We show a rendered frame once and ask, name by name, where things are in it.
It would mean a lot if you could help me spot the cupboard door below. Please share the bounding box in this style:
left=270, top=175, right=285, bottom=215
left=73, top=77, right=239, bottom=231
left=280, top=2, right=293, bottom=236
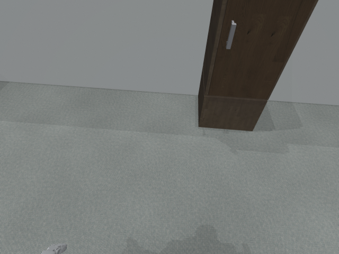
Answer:
left=208, top=0, right=316, bottom=99

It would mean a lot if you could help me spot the left robot hand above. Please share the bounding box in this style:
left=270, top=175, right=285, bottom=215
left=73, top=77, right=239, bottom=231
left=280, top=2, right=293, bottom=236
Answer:
left=41, top=243, right=67, bottom=254

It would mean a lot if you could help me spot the handle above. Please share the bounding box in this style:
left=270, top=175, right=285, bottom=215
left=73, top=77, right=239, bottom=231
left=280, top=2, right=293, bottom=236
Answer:
left=226, top=21, right=236, bottom=49

